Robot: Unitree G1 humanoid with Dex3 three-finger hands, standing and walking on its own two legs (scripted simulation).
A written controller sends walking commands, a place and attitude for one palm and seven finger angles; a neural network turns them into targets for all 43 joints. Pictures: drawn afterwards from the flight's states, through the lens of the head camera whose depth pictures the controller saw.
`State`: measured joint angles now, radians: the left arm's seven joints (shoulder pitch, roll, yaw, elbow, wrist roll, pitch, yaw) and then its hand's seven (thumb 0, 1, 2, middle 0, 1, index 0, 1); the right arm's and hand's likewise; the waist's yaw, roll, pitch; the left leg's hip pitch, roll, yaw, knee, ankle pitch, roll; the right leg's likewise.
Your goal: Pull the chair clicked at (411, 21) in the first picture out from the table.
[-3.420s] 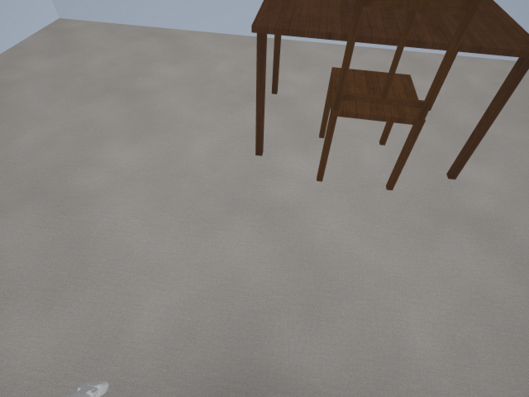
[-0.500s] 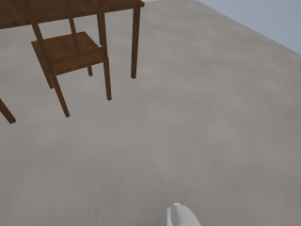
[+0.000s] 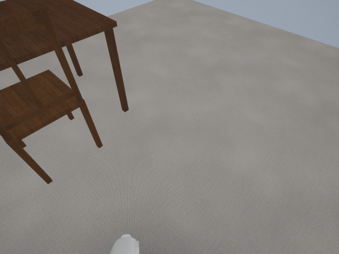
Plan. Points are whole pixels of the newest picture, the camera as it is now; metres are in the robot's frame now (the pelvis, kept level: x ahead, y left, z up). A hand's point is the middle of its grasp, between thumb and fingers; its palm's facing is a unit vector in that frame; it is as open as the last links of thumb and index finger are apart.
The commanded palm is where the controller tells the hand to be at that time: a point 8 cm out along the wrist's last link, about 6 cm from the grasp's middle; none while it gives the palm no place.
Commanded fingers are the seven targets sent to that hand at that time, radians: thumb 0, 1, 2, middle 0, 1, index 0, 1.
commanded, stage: walk to a spot facing it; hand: left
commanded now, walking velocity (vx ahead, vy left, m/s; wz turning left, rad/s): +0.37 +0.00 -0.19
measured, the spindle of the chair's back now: (22, 78) +0.78 +0.66 -0.07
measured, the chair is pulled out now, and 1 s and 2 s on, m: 0.00 0.00 0.00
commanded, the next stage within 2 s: turn to face it in 0.76 s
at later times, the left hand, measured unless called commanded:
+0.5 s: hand (104, 202) +0.29 +0.22 -0.17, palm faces -0.11 -0.98 -0.16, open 7.3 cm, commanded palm none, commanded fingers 0.00 0.90 0.90 -0.20 -0.30 -0.20 -0.30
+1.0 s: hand (150, 142) +0.52 +0.09 -0.16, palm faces -0.26 -0.94 -0.22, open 7.2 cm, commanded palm none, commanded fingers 0.00 0.90 0.90 -0.20 -0.30 -0.20 -0.30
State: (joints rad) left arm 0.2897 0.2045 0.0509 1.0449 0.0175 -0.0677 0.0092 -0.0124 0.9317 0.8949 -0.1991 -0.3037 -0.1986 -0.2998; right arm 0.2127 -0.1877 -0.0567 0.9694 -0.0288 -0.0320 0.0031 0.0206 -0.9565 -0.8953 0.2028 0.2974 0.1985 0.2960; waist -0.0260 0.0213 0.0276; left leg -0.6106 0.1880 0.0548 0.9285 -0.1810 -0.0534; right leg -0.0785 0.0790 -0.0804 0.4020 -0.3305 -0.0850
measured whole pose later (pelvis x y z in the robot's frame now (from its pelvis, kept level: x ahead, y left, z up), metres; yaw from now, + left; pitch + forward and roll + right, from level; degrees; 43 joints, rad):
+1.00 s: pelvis +0.41 -0.07 +0.01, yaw -16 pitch -1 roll -1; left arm 0.22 0.17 0.04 1.05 0.02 -0.06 0.02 0.00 0.95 0.89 -0.20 -0.30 -0.20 -0.30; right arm 0.21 -0.17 -0.05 1.01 -0.02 -0.01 0.00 0.00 -0.92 -0.90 0.20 0.30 0.20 0.30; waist -0.04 0.03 0.03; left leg -0.54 0.14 0.07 0.94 -0.24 -0.06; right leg -0.16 0.03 -0.16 0.40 -0.23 -0.08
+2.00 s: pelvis +0.49 -0.14 +0.01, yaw +18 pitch -1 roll +3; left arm 0.22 0.16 0.02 0.89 0.01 0.01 0.02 0.00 0.91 0.89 -0.20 -0.30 -0.20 -0.30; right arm 0.21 -0.29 -0.10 0.94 -0.02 0.09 0.03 0.01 -0.91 -0.90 0.20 0.30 0.20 0.30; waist -0.04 0.03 0.08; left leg -0.53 0.03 -0.02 1.18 -0.34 -0.10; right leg -0.16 -0.09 -0.19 0.49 -0.31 -0.04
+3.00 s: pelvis +0.49 -0.15 +0.01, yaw +48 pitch -1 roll +2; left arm 0.20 0.16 0.01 0.91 0.01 0.01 0.02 0.00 0.91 0.89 -0.20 -0.30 -0.20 -0.30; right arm 0.27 -0.25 -0.08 1.00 -0.02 0.08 0.02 0.01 -0.91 -0.90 0.20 0.30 0.20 0.30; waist -0.04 0.05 0.06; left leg -0.46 0.01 -0.04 1.14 -0.34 -0.06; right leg -0.18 -0.06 -0.15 0.47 -0.27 -0.03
